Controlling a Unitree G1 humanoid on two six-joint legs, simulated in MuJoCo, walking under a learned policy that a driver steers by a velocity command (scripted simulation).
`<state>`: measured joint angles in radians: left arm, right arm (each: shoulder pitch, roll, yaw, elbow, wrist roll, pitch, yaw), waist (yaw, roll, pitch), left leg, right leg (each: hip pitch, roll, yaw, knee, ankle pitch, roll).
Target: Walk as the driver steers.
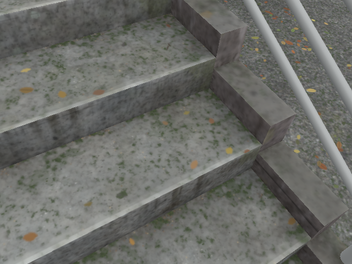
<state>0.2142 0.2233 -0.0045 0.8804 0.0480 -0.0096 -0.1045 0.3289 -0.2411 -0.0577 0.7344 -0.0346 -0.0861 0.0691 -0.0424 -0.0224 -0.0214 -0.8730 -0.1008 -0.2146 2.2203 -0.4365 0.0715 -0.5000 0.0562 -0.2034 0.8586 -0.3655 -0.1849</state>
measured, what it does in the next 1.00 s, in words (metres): climbs, turning left: left foot 0.15 m higher, then right foot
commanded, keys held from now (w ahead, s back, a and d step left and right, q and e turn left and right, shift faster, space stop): q+shift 0.36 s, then w+q+shift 0.52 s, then w+shift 0.06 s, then w+e+shift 0.06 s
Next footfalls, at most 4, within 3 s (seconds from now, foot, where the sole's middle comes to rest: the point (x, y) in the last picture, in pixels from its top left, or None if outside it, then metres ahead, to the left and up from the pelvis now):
0.22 left None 0.28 0.18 -0.59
0.70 right None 0.41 -0.01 -0.59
1.10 left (35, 211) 0.52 0.38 -0.44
1.52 right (24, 85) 0.87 0.46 -0.29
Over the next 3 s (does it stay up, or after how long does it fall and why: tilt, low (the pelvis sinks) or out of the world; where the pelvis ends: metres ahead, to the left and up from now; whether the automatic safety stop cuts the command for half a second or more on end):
stays up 1.20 0.56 0.64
